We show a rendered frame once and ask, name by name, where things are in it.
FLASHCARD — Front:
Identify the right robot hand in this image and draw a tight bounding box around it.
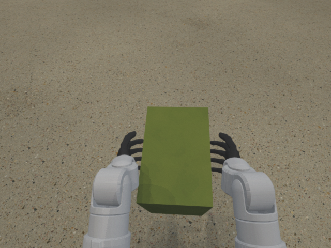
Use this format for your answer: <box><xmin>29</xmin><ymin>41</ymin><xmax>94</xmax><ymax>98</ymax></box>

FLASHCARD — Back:
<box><xmin>210</xmin><ymin>132</ymin><xmax>240</xmax><ymax>173</ymax></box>

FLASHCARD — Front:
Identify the carton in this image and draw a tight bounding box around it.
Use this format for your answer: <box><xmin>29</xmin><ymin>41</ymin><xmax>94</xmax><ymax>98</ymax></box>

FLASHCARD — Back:
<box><xmin>136</xmin><ymin>106</ymin><xmax>213</xmax><ymax>216</ymax></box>

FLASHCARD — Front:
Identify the right robot forearm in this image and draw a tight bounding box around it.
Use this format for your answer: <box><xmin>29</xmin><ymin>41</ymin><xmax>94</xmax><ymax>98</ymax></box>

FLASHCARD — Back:
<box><xmin>221</xmin><ymin>158</ymin><xmax>287</xmax><ymax>248</ymax></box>

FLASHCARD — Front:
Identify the left robot hand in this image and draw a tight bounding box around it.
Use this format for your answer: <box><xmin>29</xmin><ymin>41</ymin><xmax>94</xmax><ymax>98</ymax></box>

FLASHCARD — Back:
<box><xmin>117</xmin><ymin>131</ymin><xmax>144</xmax><ymax>170</ymax></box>

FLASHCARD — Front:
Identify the left robot forearm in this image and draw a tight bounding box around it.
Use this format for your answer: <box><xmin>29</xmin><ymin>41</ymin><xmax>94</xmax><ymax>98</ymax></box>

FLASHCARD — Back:
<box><xmin>82</xmin><ymin>155</ymin><xmax>139</xmax><ymax>248</ymax></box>

